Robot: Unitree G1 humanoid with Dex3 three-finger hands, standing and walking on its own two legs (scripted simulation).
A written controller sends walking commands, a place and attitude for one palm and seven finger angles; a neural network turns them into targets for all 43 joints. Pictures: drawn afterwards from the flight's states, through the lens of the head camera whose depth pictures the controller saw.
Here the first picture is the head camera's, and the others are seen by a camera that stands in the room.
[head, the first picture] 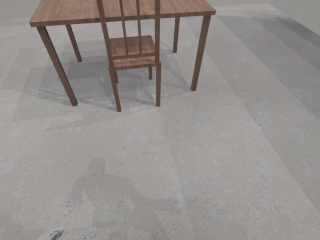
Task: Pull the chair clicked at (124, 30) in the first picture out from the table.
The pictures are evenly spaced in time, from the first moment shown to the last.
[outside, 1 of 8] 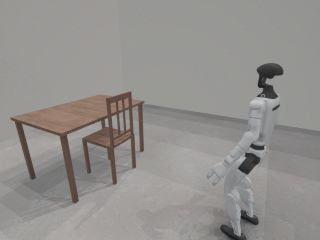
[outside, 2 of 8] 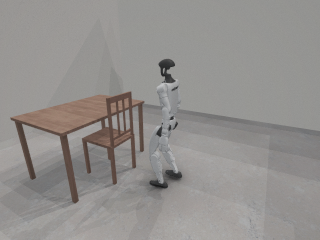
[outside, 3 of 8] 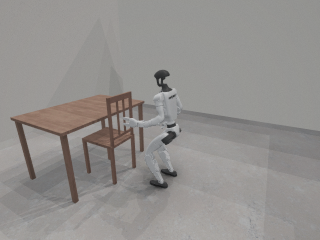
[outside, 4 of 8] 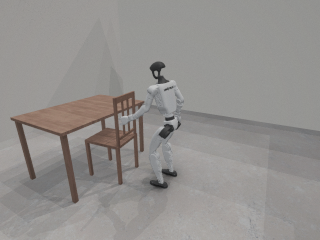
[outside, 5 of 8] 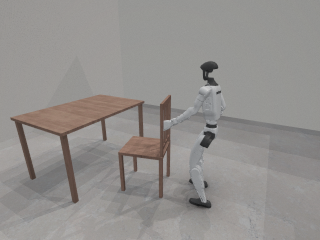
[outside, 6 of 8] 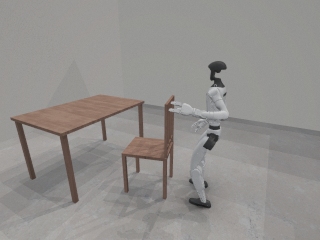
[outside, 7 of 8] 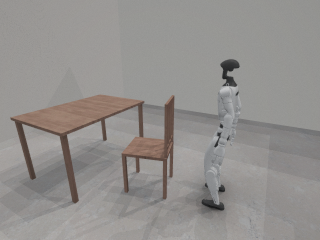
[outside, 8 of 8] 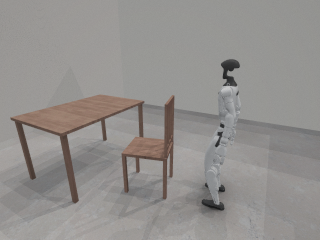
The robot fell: no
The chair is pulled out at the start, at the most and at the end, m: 0.00 0.54 0.54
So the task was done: yes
